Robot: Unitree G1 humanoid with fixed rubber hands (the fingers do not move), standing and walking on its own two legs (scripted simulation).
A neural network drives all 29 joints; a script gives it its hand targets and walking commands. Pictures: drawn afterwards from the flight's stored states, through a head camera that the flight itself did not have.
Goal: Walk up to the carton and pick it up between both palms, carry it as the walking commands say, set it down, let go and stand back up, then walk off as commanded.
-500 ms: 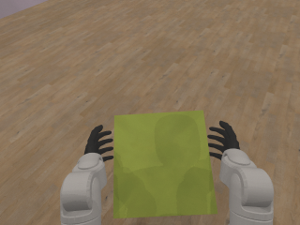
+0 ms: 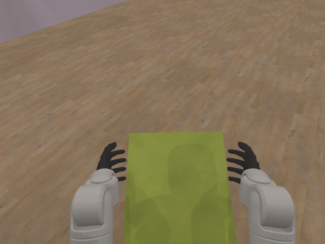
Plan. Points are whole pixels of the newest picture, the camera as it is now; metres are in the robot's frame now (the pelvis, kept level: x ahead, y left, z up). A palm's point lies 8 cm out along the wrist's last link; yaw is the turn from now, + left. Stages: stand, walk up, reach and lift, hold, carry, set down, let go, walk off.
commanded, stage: carry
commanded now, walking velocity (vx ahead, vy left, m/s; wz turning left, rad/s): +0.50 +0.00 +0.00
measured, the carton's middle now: (176, 185) +0.28 -0.01 +0.00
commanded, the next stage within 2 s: none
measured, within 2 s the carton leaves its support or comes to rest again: neither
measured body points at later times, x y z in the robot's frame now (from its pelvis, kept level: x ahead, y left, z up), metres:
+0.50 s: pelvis +0.13 +0.04 +0.00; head +0.13 +0.04 +0.45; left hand +0.39 +0.20 +0.10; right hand +0.39 -0.12 +0.09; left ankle +0.06 +0.13 -0.74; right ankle +0.20 -0.08 -0.73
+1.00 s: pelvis +0.42 +0.08 -0.01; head +0.44 +0.09 +0.44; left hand +0.68 +0.25 +0.07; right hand +0.69 -0.07 +0.07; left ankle +0.44 +0.17 -0.74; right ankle +0.29 -0.05 -0.67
